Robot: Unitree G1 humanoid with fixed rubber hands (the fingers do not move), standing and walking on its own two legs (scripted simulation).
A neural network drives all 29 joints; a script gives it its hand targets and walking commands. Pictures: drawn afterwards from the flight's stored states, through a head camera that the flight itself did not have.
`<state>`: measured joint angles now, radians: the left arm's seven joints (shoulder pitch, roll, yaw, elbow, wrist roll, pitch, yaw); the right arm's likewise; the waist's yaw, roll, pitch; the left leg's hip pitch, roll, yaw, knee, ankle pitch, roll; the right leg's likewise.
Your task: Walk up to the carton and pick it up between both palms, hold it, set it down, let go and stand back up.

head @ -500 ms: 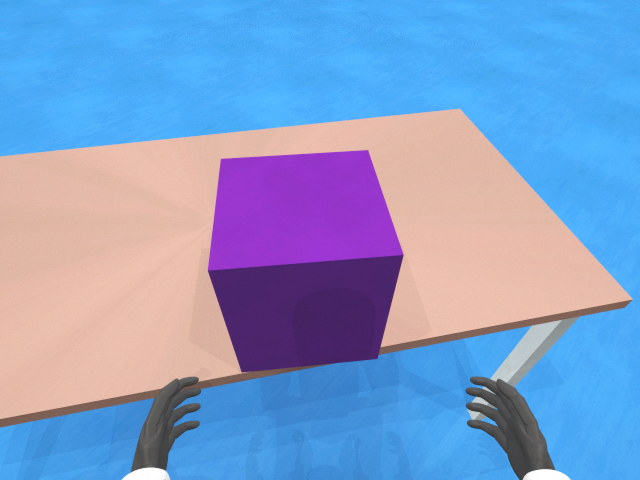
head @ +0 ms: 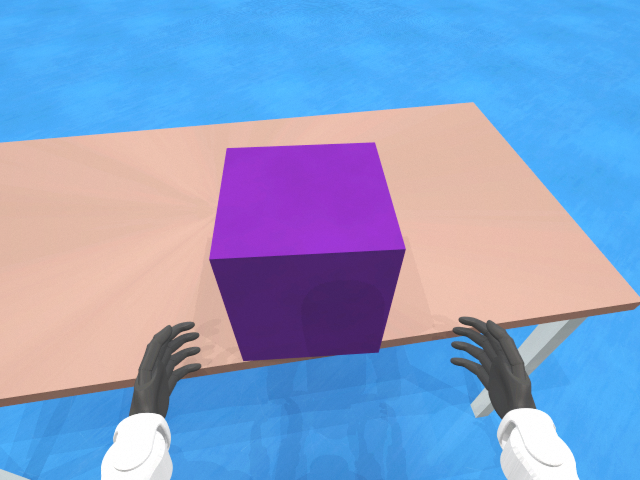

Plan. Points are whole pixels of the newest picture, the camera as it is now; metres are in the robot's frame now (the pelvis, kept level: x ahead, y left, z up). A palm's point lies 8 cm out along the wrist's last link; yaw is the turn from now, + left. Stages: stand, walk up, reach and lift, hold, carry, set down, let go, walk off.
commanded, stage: reach and lift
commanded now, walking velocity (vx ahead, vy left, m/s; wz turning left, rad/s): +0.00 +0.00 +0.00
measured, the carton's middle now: (306, 255) +0.40 +0.06 +0.03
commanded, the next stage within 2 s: none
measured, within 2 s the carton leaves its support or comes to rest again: neither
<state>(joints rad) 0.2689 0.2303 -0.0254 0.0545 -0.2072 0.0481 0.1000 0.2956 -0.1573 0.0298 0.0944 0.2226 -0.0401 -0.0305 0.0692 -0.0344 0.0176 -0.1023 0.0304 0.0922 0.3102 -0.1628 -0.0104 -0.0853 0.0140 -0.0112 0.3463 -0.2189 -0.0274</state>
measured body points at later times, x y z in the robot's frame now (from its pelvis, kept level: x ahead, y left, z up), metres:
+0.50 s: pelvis +0.00 +0.00 +0.00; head +0.01 +0.01 +0.45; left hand +0.26 +0.24 +0.08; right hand +0.29 -0.18 +0.08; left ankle +0.00 +0.12 -0.75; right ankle -0.02 -0.10 -0.75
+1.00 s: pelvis -0.01 +0.00 +0.00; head -0.01 +0.01 +0.45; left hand +0.33 +0.24 +0.14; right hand +0.36 -0.18 +0.13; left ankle +0.00 +0.12 -0.75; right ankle -0.02 -0.10 -0.75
